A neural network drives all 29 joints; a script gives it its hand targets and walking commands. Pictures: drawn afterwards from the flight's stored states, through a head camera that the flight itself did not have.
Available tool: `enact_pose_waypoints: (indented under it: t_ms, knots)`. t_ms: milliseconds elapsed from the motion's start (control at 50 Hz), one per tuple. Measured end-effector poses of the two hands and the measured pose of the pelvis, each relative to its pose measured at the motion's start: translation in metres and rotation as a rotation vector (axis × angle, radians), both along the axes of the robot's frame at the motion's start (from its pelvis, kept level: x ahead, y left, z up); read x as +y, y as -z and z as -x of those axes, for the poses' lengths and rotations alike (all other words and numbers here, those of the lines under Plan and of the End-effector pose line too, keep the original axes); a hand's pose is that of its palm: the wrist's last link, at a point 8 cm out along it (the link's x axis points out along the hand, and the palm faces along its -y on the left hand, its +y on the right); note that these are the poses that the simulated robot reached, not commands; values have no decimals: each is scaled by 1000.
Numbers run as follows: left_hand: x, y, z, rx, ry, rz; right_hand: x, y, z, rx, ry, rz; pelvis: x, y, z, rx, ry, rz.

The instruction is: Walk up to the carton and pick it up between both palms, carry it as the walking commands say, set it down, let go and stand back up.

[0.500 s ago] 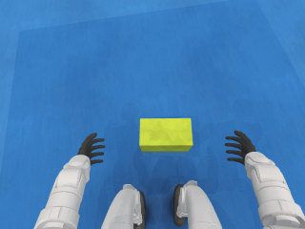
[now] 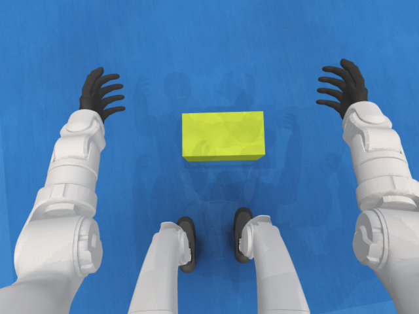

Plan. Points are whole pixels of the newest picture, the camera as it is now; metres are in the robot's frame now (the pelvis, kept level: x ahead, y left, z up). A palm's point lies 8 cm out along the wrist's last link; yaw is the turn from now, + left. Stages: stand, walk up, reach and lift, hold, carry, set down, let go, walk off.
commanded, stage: reach and lift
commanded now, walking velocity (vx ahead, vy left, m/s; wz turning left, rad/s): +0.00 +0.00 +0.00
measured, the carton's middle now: (222, 138) +0.50 -0.03 -0.58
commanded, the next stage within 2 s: none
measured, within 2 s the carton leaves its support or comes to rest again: neither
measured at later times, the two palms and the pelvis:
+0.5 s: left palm (108, 103) +0.50 +0.22 -0.16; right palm (334, 96) +0.50 -0.26 -0.16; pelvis +0.00 +0.00 -0.06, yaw +1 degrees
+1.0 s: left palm (138, 124) +0.50 +0.21 -0.33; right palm (302, 118) +0.50 -0.25 -0.33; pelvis -0.03 +0.00 -0.21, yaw +2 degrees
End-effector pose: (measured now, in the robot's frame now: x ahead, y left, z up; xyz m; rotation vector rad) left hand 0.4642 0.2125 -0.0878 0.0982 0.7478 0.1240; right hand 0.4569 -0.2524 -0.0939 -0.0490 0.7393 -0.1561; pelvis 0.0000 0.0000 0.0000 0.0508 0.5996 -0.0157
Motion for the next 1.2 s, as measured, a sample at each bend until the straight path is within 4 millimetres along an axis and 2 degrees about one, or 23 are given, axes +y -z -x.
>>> enact_pose_waypoints:
  t_ms: [140,220,340,420,520,660,780,1200]
  knots:
    - [3,8,-38,-73,2,14,-2,8,-37,-73,8,-10,-4,8,-9,102,-9,0]
    - [3,15,-49,-95,3,19,0,14,-50,-97,8,-14,-4,14,-12,150,-14,2]
    - [4,31,-47,-99,2,24,-1,28,-48,-101,16,-15,-1,22,-12,192,-19,7]
    - [5,48,-43,-86,-8,31,-4,44,-42,-85,28,-17,1,35,-8,210,-22,10]
    - [3,79,-41,-69,-16,35,-3,74,-39,-71,41,-29,5,66,0,227,-23,12]
    - [-3,132,-45,-81,-21,29,-1,129,-40,-82,53,-33,7,119,12,242,-28,11]
    - [-5,175,-43,-90,-28,19,-1,173,-40,-90,52,-23,7,156,21,239,-29,9]
    - [-11,297,-38,-48,-38,15,11,296,-38,-41,66,-6,4,247,32,136,-34,10]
